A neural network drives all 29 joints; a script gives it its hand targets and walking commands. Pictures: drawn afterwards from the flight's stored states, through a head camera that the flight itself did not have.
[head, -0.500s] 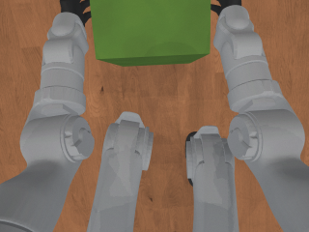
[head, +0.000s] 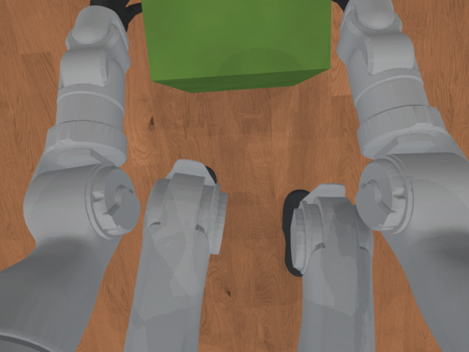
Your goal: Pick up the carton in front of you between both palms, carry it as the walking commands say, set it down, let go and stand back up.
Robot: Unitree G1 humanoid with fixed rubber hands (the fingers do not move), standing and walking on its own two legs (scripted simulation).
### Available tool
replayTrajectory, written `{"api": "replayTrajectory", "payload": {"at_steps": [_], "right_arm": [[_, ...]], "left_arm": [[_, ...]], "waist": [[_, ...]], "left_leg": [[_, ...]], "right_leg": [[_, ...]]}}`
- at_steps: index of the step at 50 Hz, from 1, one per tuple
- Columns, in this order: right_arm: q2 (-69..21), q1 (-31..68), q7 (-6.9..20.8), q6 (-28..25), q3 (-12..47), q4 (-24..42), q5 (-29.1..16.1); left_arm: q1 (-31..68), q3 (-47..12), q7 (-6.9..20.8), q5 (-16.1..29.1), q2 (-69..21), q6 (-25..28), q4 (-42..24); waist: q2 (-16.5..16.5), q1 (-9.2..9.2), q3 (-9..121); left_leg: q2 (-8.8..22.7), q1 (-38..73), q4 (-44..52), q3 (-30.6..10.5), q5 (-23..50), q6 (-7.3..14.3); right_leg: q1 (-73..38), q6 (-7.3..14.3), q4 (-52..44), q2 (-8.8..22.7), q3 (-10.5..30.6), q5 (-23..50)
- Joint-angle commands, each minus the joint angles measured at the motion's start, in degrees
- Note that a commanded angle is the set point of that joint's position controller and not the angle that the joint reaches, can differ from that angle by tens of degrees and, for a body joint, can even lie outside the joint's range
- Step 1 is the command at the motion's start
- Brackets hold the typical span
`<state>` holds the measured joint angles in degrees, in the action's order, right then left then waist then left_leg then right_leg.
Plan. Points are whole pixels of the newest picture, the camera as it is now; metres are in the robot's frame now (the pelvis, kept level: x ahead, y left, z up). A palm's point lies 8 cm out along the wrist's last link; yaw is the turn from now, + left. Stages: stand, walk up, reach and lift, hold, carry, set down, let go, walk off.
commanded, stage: set down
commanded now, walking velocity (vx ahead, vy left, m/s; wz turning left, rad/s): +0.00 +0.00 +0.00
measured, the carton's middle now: (237, 15) +0.53 +0.09 -0.26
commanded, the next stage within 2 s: let go in 1.62 s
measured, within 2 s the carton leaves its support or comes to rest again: neither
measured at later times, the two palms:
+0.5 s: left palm (93, 16) +0.49 +0.28 -0.20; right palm (375, 5) +0.56 -0.09 -0.20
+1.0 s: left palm out of the picture +0.50 +0.29 -0.06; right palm out of the picture +0.57 -0.08 -0.06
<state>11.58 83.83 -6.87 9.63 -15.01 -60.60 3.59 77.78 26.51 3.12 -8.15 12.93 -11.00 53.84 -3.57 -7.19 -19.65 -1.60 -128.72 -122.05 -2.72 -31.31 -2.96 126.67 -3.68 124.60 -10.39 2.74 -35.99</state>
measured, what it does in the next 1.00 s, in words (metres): rises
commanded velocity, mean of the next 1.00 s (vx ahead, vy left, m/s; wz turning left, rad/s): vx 0.00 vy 0.00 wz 0.00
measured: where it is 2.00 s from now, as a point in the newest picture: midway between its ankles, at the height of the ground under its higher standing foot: (246, 235)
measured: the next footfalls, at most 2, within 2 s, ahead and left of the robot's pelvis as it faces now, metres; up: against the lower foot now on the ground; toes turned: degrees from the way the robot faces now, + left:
none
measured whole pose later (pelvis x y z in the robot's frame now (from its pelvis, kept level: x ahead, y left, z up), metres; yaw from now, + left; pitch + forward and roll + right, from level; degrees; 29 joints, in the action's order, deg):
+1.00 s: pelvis +0.00 +0.01 +0.06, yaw +1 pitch +42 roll -2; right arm 16.2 79.0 -7.4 11.0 -11.6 -56.8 -2.8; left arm 75.4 15.7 -1.8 6.2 20.7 -8.6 56.7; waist -2.6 -5.3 -8.3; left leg -1.6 -124.2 -109.5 -2.2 -27.7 -0.7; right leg 120.3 -2.0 111.6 -4.0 0.6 -33.9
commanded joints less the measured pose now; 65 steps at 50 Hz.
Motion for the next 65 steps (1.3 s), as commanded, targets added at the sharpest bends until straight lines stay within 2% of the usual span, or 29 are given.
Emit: {"api": "replayTrajectory", "payload": {"at_steps": [1,3,7,11,12,13,14,16,18,22,23,24,26,27,28,35,38,39,43,45,52,53,55,56,57,58,59,63,65], "right_arm": [[-40.5,25.0,12.3,-1.1,14.1,4.0,-2.9],[-38.6,23.4,12.3,-0.8,9.8,0.8,0.1],[-38.9,20.3,12.2,-0.5,8.7,-2.1,1.1],[-33.7,19.2,11.5,-0.4,7.9,0.0,0.9],[-31.3,20.0,11.2,-0.8,7.7,0.1,1.6],[-30.3,19.2,10.5,-0.9,8.9,-0.3,0.2],[-26.3,18.3,9.6,-1.6,8.6,0.1,-1.3],[-12.2,16.7,6.7,-2.6,7.1,1.4,-0.7],[3.4,11.2,2.9,-3.4,2.2,-0.5,1.6],[14.2,18.4,0.0,-4.9,6.4,3.0,-6.6],[13.5,20.7,0.4,-4.8,9.6,7.0,-9.5],[13.3,18.2,0.5,-4.9,10.4,6.2,-9.9],[14.2,21.3,0.7,-4.9,12.7,7.6,-12.7],[13.3,20.2,0.9,-4.3,13.7,6.4,-13.7],[14.0,18.1,0.9,-4.0,13.0,4.7,-13.0],[14.1,15.8,-0.9,-2.1,13.2,11.3,-14.2],[12.9,14.4,-1.7,-1.6,11.3,17.7,-11.8],[12.6,14.1,-1.9,-0.5,8.7,15.3,-12.6],[12.3,11.7,-1.7,0.7,5.8,12.4,-8.5],[11.7,10.5,-1.0,0.6,3.7,11.3,-7.2],[13.0,6.0,-0.3,0.8,0.5,9.7,-4.0],[10.0,8.7,0.3,0.9,2.2,11.9,-6.0],[10.6,8.5,0.2,1.4,2.2,15.7,-5.7],[11.1,5.0,-0.1,1.1,0.8,15.4,-4.5],[9.0,6.2,0.3,1.6,6.0,16.1,-6.0],[8.8,7.1,0.2,2.0,3.5,12.6,-6.7],[9.5,9.4,0.3,1.8,4.9,21.5,-7.1],[11.2,3.2,1.0,2.5,0.9,15.6,-4.5],[10.5,4.0,0.8,2.3,2.0,18.9,-4.8]], "left_arm": [[24.0,-15.2,10.8,2.2,-35.5,1.0,0.7],[23.2,-14.0,10.9,0.9,-35.0,-0.2,2.5],[23.0,-12.9,10.8,1.2,-31.6,0.3,4.2],[18.4,-7.3,10.6,-2.3,-26.7,0.5,4.8],[20.1,-8.8,10.2,-0.6,-27.7,0.6,6.2],[18.8,-6.1,9.1,-2.3,-22.0,1.5,6.0],[19.3,-8.7,7.4,0.2,-18.2,2.5,4.7],[16.1,-2.5,4.3,-1.5,-6.8,3.7,4.6],[13.4,-1.3,0.6,1.4,5.2,5.5,7.2],[18.1,-0.7,-5.4,9.0,22.5,10.1,4.2],[17.8,-4.4,-5.1,9.8,20.5,11.0,4.3],[18.5,-8.1,-4.5,14.3,17.7,11.0,3.9],[17.8,-8.5,-4.1,15.9,19.9,10.2,7.4],[22.1,-13.3,-3.7,18.9,17.6,9.6,5.8],[18.8,-13.8,-3.1,20.9,16.1,9.6,7.5],[15.2,-10.5,-5.0,19.8,23.3,8.3,-1.5],[13.2,-12.4,-5.5,19.9,20.4,6.1,-5.5],[15.8,-13.3,-5.4,18.7,21.8,5.5,-6.1],[15.1,-12.2,-5.9,17.6,16.4,3.5,-3.7],[11.0,-9.8,-4.7,14.6,16.2,3.5,-2.5],[10.1,-8.6,-4.6,13.3,16.6,3.0,-6.9],[8.4,-8.2,-4.6,12.8,15.1,2.6,-4.7],[9.5,-11.3,-4.1,14.8,14.7,1.9,-8.4],[7.4,-10.8,-3.3,13.0,15.7,2.5,-8.3],[8.1,-8.6,-3.6,16.1,15.5,1.7,-9.0],[5.2,-9.3,-3.1,14.4,15.4,1.8,-7.0],[7.4,-7.2,-3.0,14.4,17.1,1.8,-10.0],[5.9,-9.2,-3.2,13.0,16.9,0.9,-11.3],[2.5,-7.0,-2.7,12.8,14.8,0.9,-10.1]], "waist": [[-5.4,-4.76,47.9],[-3.3,-1.43,43.1],[-5.1,-1.28,41.1],[-5.7,-5.46,42.7],[-5.0,-1.14,42.3],[-7.8,-6.25,42.4],[-3.6,-3.87,44.4],[-3.2,-6.08,44.8],[-2.8,-1.23,47.4],[-2.1,-6.52,54.9],[-1.5,-7.16,58.9],[-1.0,-2.48,61.6],[-2.0,-4.85,62.6],[-1.6,-1.48,61.1],[-3.2,-2.48,61.9],[-2.1,-5.43,81.1],[-4.4,-2.55,86.9],[1.7,-2.78,85.3],[3.6,1.48,71.1],[4.1,-1.40,72.4],[3.0,-0.46,77.0],[1.8,-3.18,76.1],[1.7,1.17,79.9],[3.5,-0.42,83.6],[-4.2,0.26,85.3],[1.8,-3.64,82.0],[-0.6,-1.77,83.5],[2.3,1.61,86.1],[-0.9,-1.62,86.6]], "left_leg": [[-3.3,21.2,8.4,4.9,13.7,3.6],[-3.2,20.6,9.1,4.6,11.4,3.1],[-3.3,21.3,8.5,4.6,10.7,3.3],[-2.6,21.8,8.3,5.5,12.6,3.5],[-1.9,20.1,7.6,3.7,11.9,3.2],[-2.0,21.8,8.0,5.1,11.6,3.7],[-0.7,24.2,6.4,4.9,12.8,2.7],[-1.0,24.6,8.5,5.4,12.6,2.5],[-0.3,30.4,7.1,4.2,15.1,1.5],[1.7,28.7,6.4,4.3,19.5,0.8],[1.9,32.8,4.3,5.1,24.5,0.9],[1.6,34.9,4.8,3.7,27.4,1.4],[2.8,33.7,5.3,4.5,25.0,1.3],[2.4,36.3,6.4,2.8,24.1,1.1],[1.9,36.1,5.9,2.4,22.5,1.9],[1.0,45.9,7.1,5.6,29.6,1.6],[-0.2,48.8,10.9,4.7,27.4,2.0],[0.8,51.3,11.2,5.0,27.0,1.7],[0.5,43.8,17.7,6.3,16.1,0.2],[0.1,44.1,17.9,6.3,17.4,0.5],[-1.2,48.1,25.7,6.8,19.0,0.6],[-1.1,50.0,27.8,6.5,18.6,1.3],[-0.6,48.9,28.0,6.1,22.6,0.5],[-1.2,53.0,27.3,6.7,26.7,0.9],[-1.3,52.7,30.0,6.0,30.0,1.5],[-1.5,50.3,31.6,7.3,27.3,0.7],[-1.7,52.1,32.2,7.4,26.1,1.1],[-1.7,55.0,36.8,6.4,28.6,0.4],[-1.8,59.5,37.5,6.4,30.8,1.1]], "right_leg": [[-16.7,2.4,-10.8,0.4,-4.8,11.1],[-14.7,2.7,-10.6,0.1,-5.7,8.6],[-13.9,2.6,-11.0,0.0,-5.7,8.4],[-14.8,2.2,-10.8,0.4,-4.5,8.8],[-19.0,2.8,-10.5,0.9,-4.2,11.2],[-17.2,1.0,-10.4,0.6,-5.0,9.9],[-20.4,1.4,-9.9,1.2,-4.4,12.1],[-22.0,1.3,-10.1,1.4,-4.1,10.2],[-21.6,-0.1,-9.6,3.2,-5.7,12.3],[-24.5,0.0,-7.2,5.4,-4.4,15.8],[-25.2,-0.3,-6.6,5.5,-3.4,20.0],[-24.8,0.2,-6.7,4.8,-4.2,21.9],[-30.2,0.1,-5.3,6.3,-3.7,21.1],[-26.7,0.5,-5.5,6.6,-4.8,19.5],[-26.2,0.4,-6.5,7.6,-5.4,15.4],[-33.6,0.6,-8.5,5.6,-5.6,19.6],[-38.2,0.8,-11.1,5.5,-8.1,19.5],[-34.2,1.4,-12.6,5.3,-7.1,17.9],[-27.3,3.3,-18.8,4.4,-7.9,8.0],[-27.8,2.1,-19.7,5.7,-7.7,8.7],[-29.4,2.0,-27.4,4.4,-7.6,10.6],[-29.9,1.8,-28.5,4.4,-8.1,8.4],[-35.6,1.8,-28.7,4.8,-8.6,16.3],[-32.8,1.6,-30.1,4.1,-7.9,17.3],[-37.6,1.3,-30.8,3.7,-8.3,19.8],[-37.6,1.4,-31.3,3.4,-7.9,17.1],[-37.2,1.7,-34.0,4.0,-8.1,16.4],[-42.3,1.7,-36.6,3.3,-7.6,21.5],[-40.3,1.0,-39.7,3.4,-7.5,20.9]]}}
